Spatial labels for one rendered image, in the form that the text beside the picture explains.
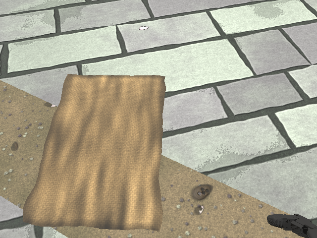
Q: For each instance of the right robot hand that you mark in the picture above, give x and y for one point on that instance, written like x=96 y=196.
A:
x=296 y=223

